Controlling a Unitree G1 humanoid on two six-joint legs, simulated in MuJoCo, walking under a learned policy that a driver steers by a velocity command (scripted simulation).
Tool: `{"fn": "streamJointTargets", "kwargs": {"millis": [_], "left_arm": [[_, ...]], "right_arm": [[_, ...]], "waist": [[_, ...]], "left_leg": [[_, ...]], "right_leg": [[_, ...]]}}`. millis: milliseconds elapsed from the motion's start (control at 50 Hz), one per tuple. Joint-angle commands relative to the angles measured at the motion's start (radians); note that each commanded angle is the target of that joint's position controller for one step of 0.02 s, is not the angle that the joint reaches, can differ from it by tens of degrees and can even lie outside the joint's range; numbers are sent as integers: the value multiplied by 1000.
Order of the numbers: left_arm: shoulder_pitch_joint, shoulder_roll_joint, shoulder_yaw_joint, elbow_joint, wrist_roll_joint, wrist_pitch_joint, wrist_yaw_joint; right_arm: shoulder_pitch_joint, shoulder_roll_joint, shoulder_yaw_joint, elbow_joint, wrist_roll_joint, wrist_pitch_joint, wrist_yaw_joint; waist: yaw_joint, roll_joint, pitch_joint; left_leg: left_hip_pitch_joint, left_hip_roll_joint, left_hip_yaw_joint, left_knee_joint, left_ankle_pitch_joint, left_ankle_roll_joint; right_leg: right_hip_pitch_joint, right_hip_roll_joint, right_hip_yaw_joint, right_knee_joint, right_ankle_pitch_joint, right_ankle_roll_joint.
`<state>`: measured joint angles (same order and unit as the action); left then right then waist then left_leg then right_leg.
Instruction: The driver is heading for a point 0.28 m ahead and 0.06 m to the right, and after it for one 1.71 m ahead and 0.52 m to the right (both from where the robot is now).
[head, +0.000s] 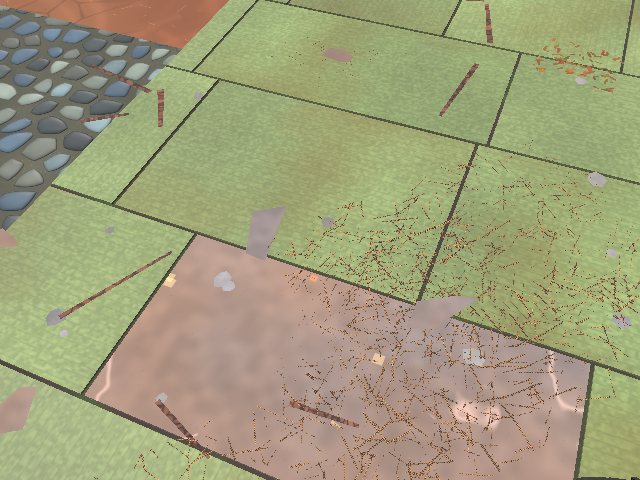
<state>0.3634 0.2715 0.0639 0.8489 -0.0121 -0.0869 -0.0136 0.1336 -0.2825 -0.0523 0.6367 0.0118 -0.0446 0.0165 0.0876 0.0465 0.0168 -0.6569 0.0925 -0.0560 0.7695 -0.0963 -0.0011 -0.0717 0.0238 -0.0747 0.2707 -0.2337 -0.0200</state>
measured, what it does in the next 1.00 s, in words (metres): walks ahead, turning right: left foot, then right foot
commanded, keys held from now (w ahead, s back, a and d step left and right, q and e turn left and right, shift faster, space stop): w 0.08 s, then w+e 0.92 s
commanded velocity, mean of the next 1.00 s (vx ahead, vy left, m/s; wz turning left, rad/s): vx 0.50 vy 0.00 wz -0.36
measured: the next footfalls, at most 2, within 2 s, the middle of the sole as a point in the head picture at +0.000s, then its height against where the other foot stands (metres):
left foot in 0.14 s outside the picture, level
right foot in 0.68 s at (430, 473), level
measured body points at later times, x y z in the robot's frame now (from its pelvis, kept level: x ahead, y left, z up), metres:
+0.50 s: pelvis +0.26 +0.05 +0.00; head +0.28 +0.05 +0.45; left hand +0.46 +0.28 -0.11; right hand +0.26 -0.24 -0.12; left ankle +0.20 +0.15 -0.74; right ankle +0.40 -0.14 -0.68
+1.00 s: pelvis +0.52 -0.06 +0.00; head +0.55 -0.10 +0.45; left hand +0.71 +0.17 -0.10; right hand +0.61 -0.39 -0.08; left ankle +0.76 +0.05 -0.68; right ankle +0.47 -0.12 -0.74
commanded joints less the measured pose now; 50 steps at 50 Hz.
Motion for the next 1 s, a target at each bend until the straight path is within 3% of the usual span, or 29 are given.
{"fn": "streamJointTargets", "kwargs": {"millis": [20, 60, 100, 140, 160, 180, 200, 220, 240, 260, 300, 360, 420, 500, 580, 620, 640, 660, 680, 700, 720, 740, 760, 780, 800, 820, 880, 940, 1000], "left_arm": [[-35, 187, 38, -54, -14, -7, 2], [-11, 200, 40, -34, -21, 4, 2], [-9, 213, 41, -19, -26, 16, 4], [-13, 182, 24, -16, -23, 21, 8], [-18, 107, -7, -52, 14, 13, 7], [81, 34, -29, -64, -4, -4, 4], [11, 151, 3, -50, -29, -10, 3], [-57, 171, 13, -75, -39, -11, 1], [-84, 155, 12, -74, -30, -5, 5], [-88, 145, 16, -73, -18, 5, 8], [-47, 106, 14, -58, -21, 31, 9], [-83, 77, 14, -73, -18, 51, 12], [-149, 63, 10, -96, -12, 49, 2], [-288, 40, -5, -147, -6, 45, -25], [-371, 49, -6, -205, -8, 45, -47], [-347, 74, 7, -220, -9, 49, -54], [-291, 96, 20, -215, -10, 52, -53], [-171, 134, 43, -189, -14, 54, -49], [-4, 199, 78, -146, -14, 59, -34], [72, 303, 104, -128, -18, 68, -10], [36, 336, 97, -170, -12, 49, -18], [36, 245, 73, -172, -7, 37, -24], [0, 203, 62, -167, -9, 28, -23], [-70, 175, 53, -176, -11, 24, -21], [-123, 139, 41, -191, -6, 23, -17], [-147, 127, 35, -208, 4, 23, -12], [-131, 154, 43, -205, 1, 17, 4], [-90, 175, 49, -190, -6, 24, 22], [-48, 179, 50, -177, -11, 34, 29]], "right_arm": [[-108, -32, 2, -90, 7, -23, 14], [-138, -48, -3, -107, 11, -25, 20], [-107, -71, -14, -105, 7, -29, 22], [134, -149, -58, -37, -6, -30, 8], [322, -240, -81, -14, -23, -24, -10], [323, -274, -81, -11, -28, -19, -6], [308, -180, -59, -11, -20, -22, -3], [250, -145, -45, -7, -12, -27, -3], [186, -113, -34, -6, -13, -31, 0], [136, -85, -28, -4, -15, -38, 4], [95, -67, -29, 11, -24, -58, 4], [94, -82, -39, 44, -31, -74, -6], [109, -99, -46, 72, -32, -71, -18], [152, -136, -57, 105, -20, -59, -31], [195, -163, -70, 140, 1, -31, -34], [180, -190, -77, 141, 7, -16, -39], [170, -206, -80, 138, 11, -8, -43], [154, -214, -81, 135, 14, 1, -46], [151, -199, -72, 129, 14, 1, -50], [194, -92, -40, 95, -26, -12, -48], [221, -42, -12, 53, -19, -52, -35], [97, -133, -33, 34, 20, -82, -20], [50, -135, -30, 17, 33, -98, -16], [49, -124, -30, 31, 11, -103, -24], [54, -139, -39, 39, -12, -96, -30], [73, -141, -44, 42, -18, -83, -27], [65, -103, -36, 32, -29, -55, -28], [-52, -69, -20, 0, -29, -52, -27], [-154, -57, -11, -22, -16, -61, -13]], "waist": [[-7, -119, 19], [-8, -131, 30], [-47, -142, 16], [-177, -111, -130], [-242, 43, -298], [-180, 269, -406], [-217, 126, -313], [-197, 102, -186], [-161, 49, -125], [-131, 58, -72], [-87, 71, -49], [-73, 27, -8], [-86, 12, 16], [-139, -11, 64], [-157, -6, 85], [-124, 25, 43], [-87, 46, -2], [-16, 45, -67], [67, 13, -154], [36, -207, -222], [-23, -289, -386], [40, -152, -333], [20, -129, -204], [-33, -47, -127], [-67, -58, -89], [-94, -77, -78], [-107, -78, -58], [-69, -98, -27], [-23, -127, -18]], "left_leg": [[70, -22, 50, -130, 72, 4], [81, -34, 54, -183, 25, 26], [176, -61, 72, -245, -24, 57], [563, -77, 76, -292, 19, 107], [873, 166, -183, -257, 80, 176], [1052, 344, -592, -393, -122, 303], [968, 310, -559, -436, -225, 271], [850, 276, -407, -457, -194, 236], [732, 231, -308, -489, -131, 216], [640, 195, -226, -528, -81, 206], [539, 171, -125, -592, -1, 199], [518, 171, -7, -629, 130, 200], [548, 156, 94, -640, 169, 184], [593, 167, 185, -650, 172, 165], [732, 203, 228, -580, 276, 145], [768, 204, 257, -472, 576, 123], [774, 199, 269, -375, 746, 110], [743, 176, 289, -206, 831, 90], [602, 133, 305, 34, 717, 50], [244, 29, 298, 386, 27, -9], [-39, -156, 61, 639, -524, -39], [-152, -94, -53, 659, -456, -18], [-175, -52, -38, 592, -367, 6], [-119, -7, -34, 498, -296, 8], [-49, 18, -33, 422, -254, 1], [9, 28, -36, 394, -224, -6], [43, 17, -6, 271, -161, -49], [52, -18, 6, 43, 28, -74], [128, -69, 13, -155, 171, -76]], "right_leg": [[-29, -247, 136, -102, 250, -168], [25, -278, 147, -77, 272, -156], [49, -289, 150, -6, 396, -137], [-56, -207, 85, 289, 563, -84], [-284, -137, 38, 637, 213, -35], [-590, -1, 111, 912, -354, 2], [-683, -46, 200, 1012, -332, -2], [-722, -85, 183, 1009, -238, -9], [-686, -123, 168, 970, -155, -3], [-652, -146, 168, 924, -96, 5], [-566, -163, 173, 903, -26, 20], [-615, -159, 193, 843, 63, 38], [-644, -150, 189, 684, 206, 41], [-624, -136, 111, 485, 306, 19], [-649, -117, 55, 390, 198, -27], [-557, -63, -3, 376, 98, -64], [-470, -23, -35, 381, 44, -86], [-310, 23, -55, 348, 41, -116], [-36, 45, -16, 285, 101, -157], [270, -176, 362, 262, 118, -254], [471, -362, 924, 81, -59, -441], [452, -345, 849, 18, -84, -380], [323, -308, 697, 18, -35, -339], [168, -259, 584, 20, 57, -298], [53, -225, 507, 8, 163, -280], [-20, -204, 473, -15, 218, -277], [-127, -172, 393, -43, 352, -284], [-172, -119, 330, -38, 320, -240], [-190, -99, 334, -20, 206, -204]]}}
